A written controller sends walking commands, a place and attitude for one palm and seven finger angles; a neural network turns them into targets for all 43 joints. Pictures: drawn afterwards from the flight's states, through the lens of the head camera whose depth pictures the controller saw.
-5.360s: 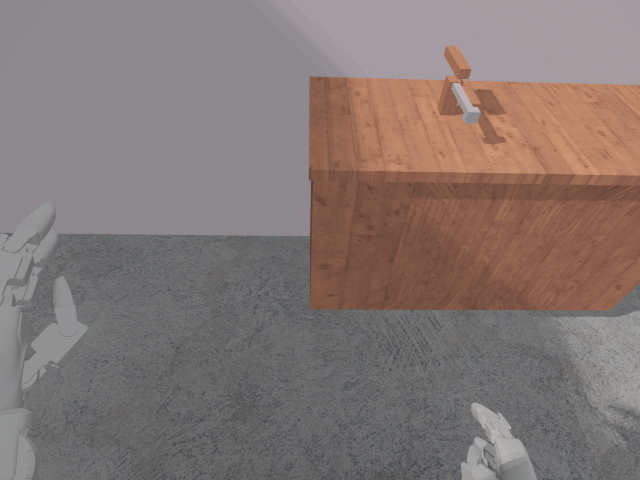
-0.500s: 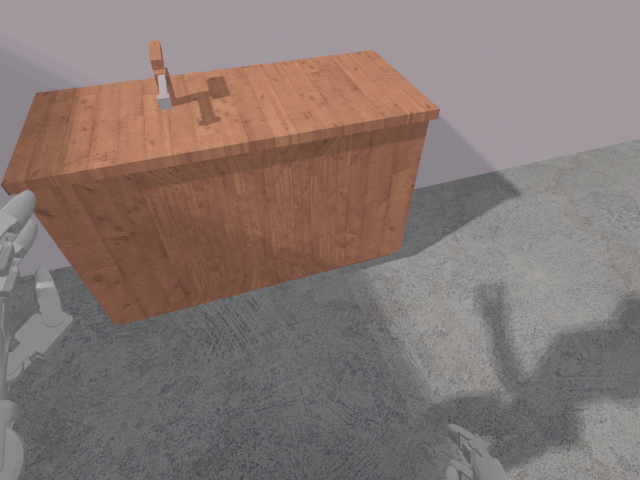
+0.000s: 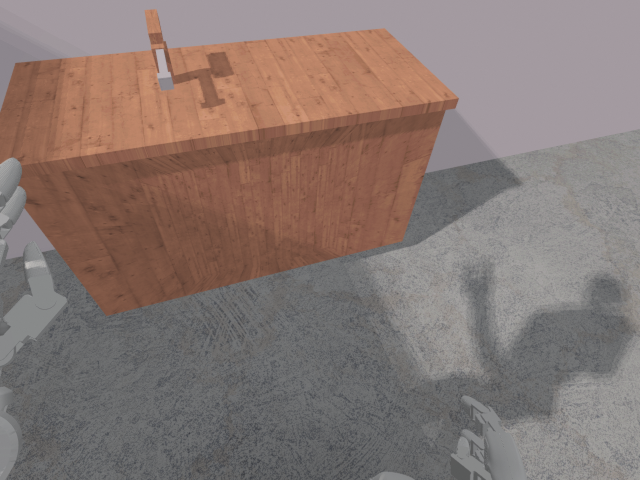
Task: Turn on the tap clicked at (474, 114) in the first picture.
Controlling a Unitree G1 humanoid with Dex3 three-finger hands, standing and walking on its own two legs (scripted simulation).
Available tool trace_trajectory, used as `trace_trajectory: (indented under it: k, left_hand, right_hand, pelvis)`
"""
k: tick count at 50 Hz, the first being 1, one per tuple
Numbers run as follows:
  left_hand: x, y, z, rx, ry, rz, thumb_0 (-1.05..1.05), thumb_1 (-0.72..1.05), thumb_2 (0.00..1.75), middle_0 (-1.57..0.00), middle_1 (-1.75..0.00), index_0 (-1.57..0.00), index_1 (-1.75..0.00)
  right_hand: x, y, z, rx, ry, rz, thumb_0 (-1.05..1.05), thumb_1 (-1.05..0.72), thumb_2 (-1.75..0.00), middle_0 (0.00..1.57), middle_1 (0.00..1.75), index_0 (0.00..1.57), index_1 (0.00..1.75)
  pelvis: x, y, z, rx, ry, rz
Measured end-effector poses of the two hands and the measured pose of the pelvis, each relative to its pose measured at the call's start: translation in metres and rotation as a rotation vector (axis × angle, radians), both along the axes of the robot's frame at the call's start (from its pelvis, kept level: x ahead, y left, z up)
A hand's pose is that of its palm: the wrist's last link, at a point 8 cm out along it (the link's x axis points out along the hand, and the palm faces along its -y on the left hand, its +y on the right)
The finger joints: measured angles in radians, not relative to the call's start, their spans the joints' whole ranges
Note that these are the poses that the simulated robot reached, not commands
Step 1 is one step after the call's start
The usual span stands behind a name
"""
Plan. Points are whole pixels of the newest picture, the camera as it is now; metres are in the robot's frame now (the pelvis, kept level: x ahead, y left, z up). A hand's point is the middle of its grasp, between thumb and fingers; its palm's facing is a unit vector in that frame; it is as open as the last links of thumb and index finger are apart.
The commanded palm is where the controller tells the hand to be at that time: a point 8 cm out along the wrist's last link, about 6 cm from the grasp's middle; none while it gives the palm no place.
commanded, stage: take the last steps up to it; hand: left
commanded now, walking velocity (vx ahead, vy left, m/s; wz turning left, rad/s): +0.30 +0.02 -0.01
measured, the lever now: (165, 81) +0.87 +0.37 +0.03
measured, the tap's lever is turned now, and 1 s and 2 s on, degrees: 0 0 0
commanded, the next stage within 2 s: come to a stop and stand still in 1.88 s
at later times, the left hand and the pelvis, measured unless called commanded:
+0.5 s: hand (131, 220) +0.32 +0.21 +0.18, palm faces +0.36 -0.83 -0.42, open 7.4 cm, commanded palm +0.26 +0.27 +0.18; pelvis +0.10 -0.01 +0.01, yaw +1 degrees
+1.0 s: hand (148, 151) +0.43 +0.23 +0.18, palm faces +0.43 -0.77 -0.47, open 7.4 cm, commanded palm +0.38 +0.27 +0.18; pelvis +0.22 -0.01 -0.01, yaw +1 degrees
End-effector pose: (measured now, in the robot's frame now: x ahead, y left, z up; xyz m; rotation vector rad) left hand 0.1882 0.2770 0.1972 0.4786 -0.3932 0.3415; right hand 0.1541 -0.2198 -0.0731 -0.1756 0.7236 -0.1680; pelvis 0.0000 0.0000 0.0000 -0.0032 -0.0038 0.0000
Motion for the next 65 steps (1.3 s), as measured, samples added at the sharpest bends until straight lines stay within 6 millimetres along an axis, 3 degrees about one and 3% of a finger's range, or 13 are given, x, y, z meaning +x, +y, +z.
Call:
trace_trajectory:
  k: [4, 7, 14, 19, 26, 31, 36, 40, 44, 47, 52, 59, 65]
  left_hand:
    - [0.002, -0.011, 0.015, 0.042, 0.008, -0.029, 0.01, 0.89, 0.9, -0.21, -0.31, -0.21, -0.31]
    - [0.006, -0.013, 0.02, 0.087, 0.038, -0.003, 0.01, 0.89, 0.9, -0.21, -0.31, -0.21, -0.31]
    - [0.032, -0.014, -0.005, 0.037, 0.104, 0.122, 0.01, 0.89, 0.9, -0.21, -0.31, -0.21, -0.31]
    - [0.061, -0.024, -0.017, -0.055, 0.135, 0.092, 0.01, 0.89, 0.9, -0.21, -0.31, -0.21, -0.31]
    - [0.1, -0.022, 0.004, 0.023, 0.066, -0.016, 0.01, 0.89, 0.9, -0.21, -0.31, -0.22, -0.31]
    - [0.126, 0.006, 0.007, 0.056, -0.031, -0.015, 0.01, 0.89, 0.9, -0.21, -0.31, -0.22, -0.31]
    - [0.158, 0.026, 0.001, 0.013, -0.012, 0.025, 0.01, 0.89, 0.9, -0.21, -0.31, -0.21, -0.31]
    - [0.171, 0.017, 0.004, -0.008, 0.016, 0.009, 0.01, 0.89, 0.9, -0.21, -0.31, -0.21, -0.3]
    - [0.179, 0.0, 0.009, 0.026, 0.048, -0.011, 0.01, 0.89, 0.9, -0.21, -0.31, -0.21, -0.3]
    - [0.19, -0.007, 0.009, 0.077, 0.063, 0.016, 0.01, 0.89, 0.9, -0.21, -0.31, -0.21, -0.31]
    - [0.213, -0.011, -0.002, 0.04, 0.057, 0.074, 0.01, 0.89, 0.9, -0.21, -0.31, -0.22, -0.31]
    - [0.246, -0.01, -0.01, -0.035, 0.09, 0.05, 0.01, 0.89, 0.9, -0.21, -0.31, -0.21, -0.31]
    - [0.274, 0.006, -0.003, -0.013, -0.015, -0.012, 0.01, 0.89, 0.9, -0.21, -0.31, -0.22, -0.31]
  right_hand:
    - [0.009, 0.023, -0.005, 0.068, 0.012, 0.04, 0.01, -0.9, -0.9, 0.2, 0.3, 0.2, 0.3]
    - [0.016, 0.027, -0.015, 0.099, 0.041, 0.057, 0.01, -0.9, -0.9, 0.2, 0.3, 0.21, 0.3]
    - [0.044, -0.004, -0.042, 0.08, 0.111, 0.071, 0.01, -0.9, -0.9, 0.2, 0.3, 0.21, 0.3]
    - [0.067, -0.037, -0.022, -0.013, 0.125, 0.045, 0.01, -0.9, -0.9, 0.2, 0.3, 0.21, 0.3]
    - [0.107, -0.055, 0.007, -0.118, 0.074, -0.009, 0.01, -0.91, -0.9, 0.19, 0.3, 0.2, 0.3]
    - [0.139, -0.036, 0.005, -0.13, 0.023, -0.052, 0.01, -0.91, -0.9, 0.19, 0.3, 0.2, 0.3]
    - [0.161, 0.007, 0.001, -0.032, 0.022, -0.016, 0.01, -0.91, -0.9, 0.19, 0.3, 0.2, 0.3]
    - [0.173, 0.033, -0.001, 0.044, 0.033, 0.031, 0.01, -0.9, -0.9, 0.2, 0.3, 0.2, 0.3]
    - [0.185, 0.04, -0.009, 0.086, 0.049, 0.06, 0.01, -0.9, -0.9, 0.2, 0.3, 0.21, 0.3]
    - [0.198, 0.032, -0.021, 0.1, 0.065, 0.066, 0.01, -0.9, -0.9, 0.2, 0.3, 0.21, 0.3]
    - [0.224, -0.001, -0.038, 0.052, 0.106, 0.067, 0.01, -0.9, -0.9, 0.2, 0.3, 0.21, 0.3]
    - [0.256, -0.039, -0.006, -0.072, 0.101, 0.014, 0.01, -0.91, -0.9, 0.2, 0.3, 0.2, 0.3]
    - [0.29, -0.038, 0.011, -0.17, 0.041, -0.015, 0.01, -0.91, -0.9, 0.19, 0.3, 0.2, 0.3]
  pelvis:
    - [0.012, 0.0, 0.006, -0.007, 0.014, -0.003]
    - [0.024, -0.004, 0.006, -0.004, 0.02, -0.002]
    - [0.053, -0.02, -0.006, 0.004, 0.008, 0.014]
    - [0.074, -0.021, 0.005, 0.028, 0.01, 0.014]
    - [0.108, -0.009, 0.008, 0.03, 0.021, 0.016]
    - [0.14, 0.012, -0.008, 0.022, 0.003, -0.008]
    - [0.158, 0.016, -0.001, -0.003, 0.009, 0.001]
    - [0.174, 0.015, 0.006, -0.017, 0.018, -0.007]
    - [0.193, 0.008, 0.007, -0.018, 0.018, -0.007]
    - [0.209, -0.002, 0.001, -0.01, 0.011, -0.003]
    - [0.229, -0.012, -0.009, -0.01, -0.006, 0.019]
    - [0.259, -0.008, 0.005, 0.012, 0.005, 0.017]
    - [0.291, 0.012, -0.005, -0.011, -0.005, 0.013]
